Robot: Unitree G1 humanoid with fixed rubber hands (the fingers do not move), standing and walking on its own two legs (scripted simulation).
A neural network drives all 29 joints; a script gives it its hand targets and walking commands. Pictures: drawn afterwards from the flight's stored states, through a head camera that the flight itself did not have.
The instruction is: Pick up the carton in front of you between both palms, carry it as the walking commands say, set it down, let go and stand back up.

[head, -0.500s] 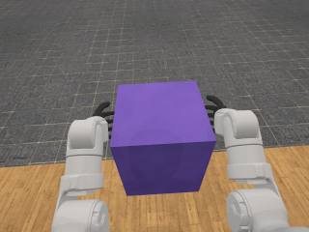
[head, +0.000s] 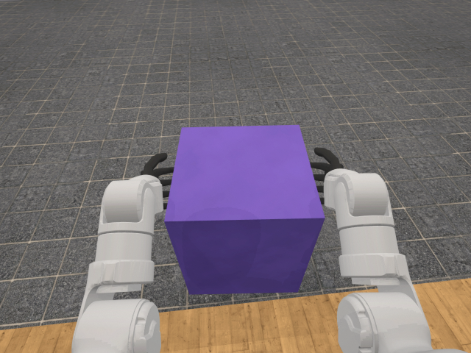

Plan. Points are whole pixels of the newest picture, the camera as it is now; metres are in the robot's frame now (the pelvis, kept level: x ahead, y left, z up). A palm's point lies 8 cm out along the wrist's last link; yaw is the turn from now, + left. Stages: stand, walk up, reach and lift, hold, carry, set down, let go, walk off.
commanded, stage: carry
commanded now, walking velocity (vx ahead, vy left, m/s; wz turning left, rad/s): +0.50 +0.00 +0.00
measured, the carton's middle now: (242, 213) +0.36 +0.01 +0.04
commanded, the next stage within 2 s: none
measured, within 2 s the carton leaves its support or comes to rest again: neither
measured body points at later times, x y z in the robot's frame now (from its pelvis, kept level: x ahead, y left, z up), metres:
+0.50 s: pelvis +0.30 -0.01 -0.03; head +0.30 -0.01 +0.42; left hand +0.67 +0.14 +0.11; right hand +0.68 -0.16 +0.11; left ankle +0.10 +0.04 -0.70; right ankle +0.43 -0.05 -0.76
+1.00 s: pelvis +0.60 +0.01 -0.04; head +0.62 +0.00 +0.41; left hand +0.96 +0.18 +0.08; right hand +0.97 -0.12 +0.07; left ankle +0.75 +0.10 -0.75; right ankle +0.43 -0.05 -0.75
